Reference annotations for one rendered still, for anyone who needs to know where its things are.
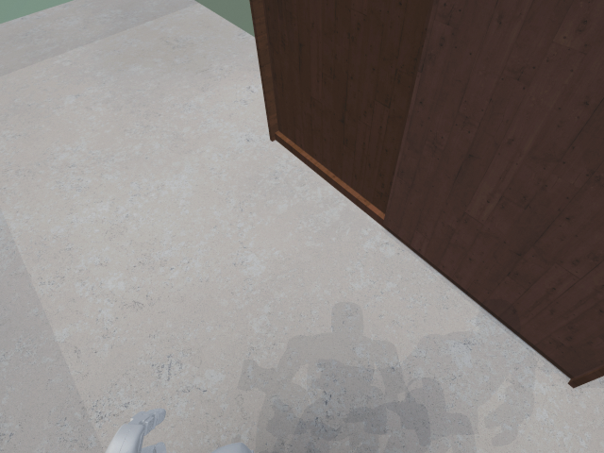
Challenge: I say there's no wardrobe door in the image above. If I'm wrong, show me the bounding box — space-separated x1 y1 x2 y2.
383 0 604 378
262 0 434 213

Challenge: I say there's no left robot hand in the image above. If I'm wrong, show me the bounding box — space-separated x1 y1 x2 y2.
105 409 171 453

